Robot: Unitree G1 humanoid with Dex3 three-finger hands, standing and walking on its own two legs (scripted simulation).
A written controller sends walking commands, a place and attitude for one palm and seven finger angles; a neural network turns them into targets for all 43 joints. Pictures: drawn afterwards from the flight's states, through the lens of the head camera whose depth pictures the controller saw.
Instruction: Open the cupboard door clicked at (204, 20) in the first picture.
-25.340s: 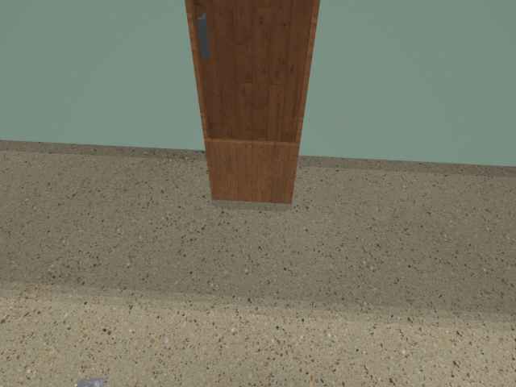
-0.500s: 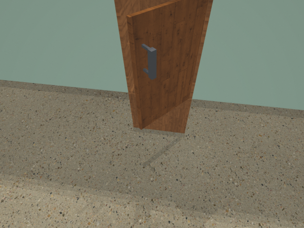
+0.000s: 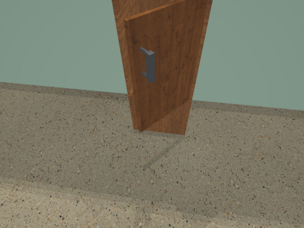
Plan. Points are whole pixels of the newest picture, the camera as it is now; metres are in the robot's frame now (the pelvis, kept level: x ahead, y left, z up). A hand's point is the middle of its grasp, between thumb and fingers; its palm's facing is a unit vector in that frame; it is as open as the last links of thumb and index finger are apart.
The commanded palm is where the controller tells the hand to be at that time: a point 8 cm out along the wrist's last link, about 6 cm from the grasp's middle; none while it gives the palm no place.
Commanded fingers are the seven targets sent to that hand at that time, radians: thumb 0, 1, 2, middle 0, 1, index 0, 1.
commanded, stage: walk to a spot facing it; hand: left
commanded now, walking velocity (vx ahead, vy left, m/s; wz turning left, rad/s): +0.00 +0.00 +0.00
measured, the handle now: (146, 65) +0.64 +0.06 +0.08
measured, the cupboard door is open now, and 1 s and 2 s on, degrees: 48 48 48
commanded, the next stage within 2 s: none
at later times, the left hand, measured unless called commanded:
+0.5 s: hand out of the picture +0.07 +0.20 -0.18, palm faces -0.13 -0.96 -0.24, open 7.4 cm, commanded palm none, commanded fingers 0.00 0.90 0.90 -0.20 -0.30 -0.20 -0.30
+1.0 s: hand out of the picture +0.08 +0.15 -0.17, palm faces -0.31 -0.91 -0.26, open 7.4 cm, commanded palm none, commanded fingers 0.00 0.90 0.90 -0.20 -0.30 -0.20 -0.30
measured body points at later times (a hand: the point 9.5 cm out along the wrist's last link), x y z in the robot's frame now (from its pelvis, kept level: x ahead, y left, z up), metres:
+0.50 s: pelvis -0.01 +0.00 -0.02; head +0.03 -0.01 +0.43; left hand +0.08 +0.25 -0.16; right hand -0.02 -0.24 -0.17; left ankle -0.02 +0.14 -0.75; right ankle +0.00 -0.09 -0.74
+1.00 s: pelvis -0.02 -0.02 +0.00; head +0.02 -0.06 +0.44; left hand +0.10 +0.20 -0.15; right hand +0.02 -0.31 -0.14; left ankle +0.02 +0.13 -0.69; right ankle -0.02 -0.10 -0.75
